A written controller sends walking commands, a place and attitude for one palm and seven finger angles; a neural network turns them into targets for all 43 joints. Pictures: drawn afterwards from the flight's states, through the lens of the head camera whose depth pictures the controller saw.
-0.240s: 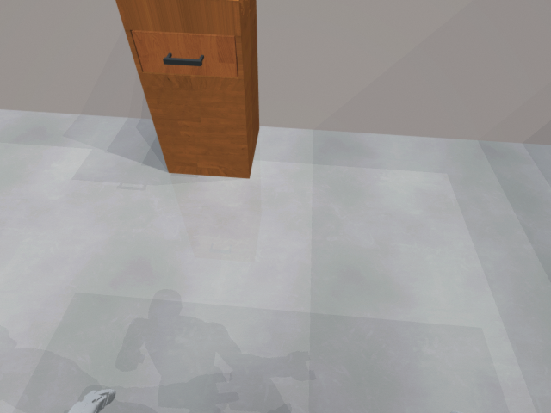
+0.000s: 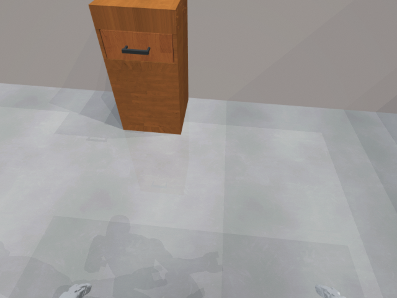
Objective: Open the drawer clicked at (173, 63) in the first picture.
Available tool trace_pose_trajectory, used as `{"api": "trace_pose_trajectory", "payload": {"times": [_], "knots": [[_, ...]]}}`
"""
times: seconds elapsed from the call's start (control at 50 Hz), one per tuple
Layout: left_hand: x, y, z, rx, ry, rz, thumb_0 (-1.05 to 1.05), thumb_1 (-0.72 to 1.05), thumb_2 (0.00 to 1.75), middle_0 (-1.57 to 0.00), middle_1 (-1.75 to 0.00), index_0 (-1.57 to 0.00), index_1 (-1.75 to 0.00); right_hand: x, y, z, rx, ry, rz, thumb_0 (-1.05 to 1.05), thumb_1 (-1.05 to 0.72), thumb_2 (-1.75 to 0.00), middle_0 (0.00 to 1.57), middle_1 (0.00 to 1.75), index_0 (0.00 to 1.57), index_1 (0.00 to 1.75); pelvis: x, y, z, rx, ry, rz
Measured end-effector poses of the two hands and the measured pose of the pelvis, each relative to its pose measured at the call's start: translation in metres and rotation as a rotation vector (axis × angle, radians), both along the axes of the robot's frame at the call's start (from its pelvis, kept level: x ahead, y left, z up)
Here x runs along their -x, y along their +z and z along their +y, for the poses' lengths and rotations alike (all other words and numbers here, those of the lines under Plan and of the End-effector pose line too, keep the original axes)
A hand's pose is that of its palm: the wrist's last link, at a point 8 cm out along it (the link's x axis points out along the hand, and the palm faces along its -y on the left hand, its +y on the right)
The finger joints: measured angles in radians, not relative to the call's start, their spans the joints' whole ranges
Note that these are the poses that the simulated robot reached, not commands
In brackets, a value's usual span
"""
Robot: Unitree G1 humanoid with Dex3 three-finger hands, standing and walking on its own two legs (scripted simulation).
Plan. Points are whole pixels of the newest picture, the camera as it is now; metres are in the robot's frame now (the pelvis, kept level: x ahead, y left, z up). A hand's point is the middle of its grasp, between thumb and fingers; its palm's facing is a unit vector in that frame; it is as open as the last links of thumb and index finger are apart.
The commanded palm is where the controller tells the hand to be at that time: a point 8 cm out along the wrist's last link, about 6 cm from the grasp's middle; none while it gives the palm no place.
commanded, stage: stand and wait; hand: left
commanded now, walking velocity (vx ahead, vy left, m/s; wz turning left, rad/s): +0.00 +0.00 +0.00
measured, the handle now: (136, 49) +1.31 +0.41 -0.12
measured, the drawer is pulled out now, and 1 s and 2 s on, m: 0.00 0.00 0.00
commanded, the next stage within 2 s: look at it before walking up in 0.68 s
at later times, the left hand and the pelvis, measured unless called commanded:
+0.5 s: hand out of the picture +0.05 +0.24 -0.15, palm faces -0.02 -0.94 -0.34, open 7.4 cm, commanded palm none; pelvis -0.03 -0.01 +0.01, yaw +0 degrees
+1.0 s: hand out of the picture +0.05 +0.23 -0.15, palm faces -0.04 -0.94 -0.33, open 7.4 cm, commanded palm none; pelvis -0.03 -0.02 +0.01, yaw +0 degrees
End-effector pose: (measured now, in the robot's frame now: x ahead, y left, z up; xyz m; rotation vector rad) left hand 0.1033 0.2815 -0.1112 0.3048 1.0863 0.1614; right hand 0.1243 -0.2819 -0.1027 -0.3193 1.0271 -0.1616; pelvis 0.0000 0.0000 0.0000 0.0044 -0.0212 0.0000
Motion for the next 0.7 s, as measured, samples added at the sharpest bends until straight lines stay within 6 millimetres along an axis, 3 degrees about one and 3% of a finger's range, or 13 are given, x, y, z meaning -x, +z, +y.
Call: {"api": "trace_pose_trajectory", "payload": {"times": [0.34,0.7], "knots": [[0.053,-0.002,0.004,-0.02,0.042,0.116,0.0,0.9,0.9,-0.2,-0.3,-0.2,-0.3,0.059,-0.009,-0.02,0.015,-0.051,0.137,0.01,-0.91,-0.89,0.2,0.3,0.2,0.3,0.016,0.005,-0.007,0.0,0.001,-0.017],[0.063,0.0,-0.005,-0.018,0.026,0.118,0.0,0.9,0.9,-0.2,-0.3,-0.2,-0.3,0.094,-0.013,-0.025,-0.002,-0.074,0.187,0.01,-0.91,-0.89,0.2,0.3,0.2,0.3,0.031,0.007,-0.013,-0.001,-0.004,-0.016]]}}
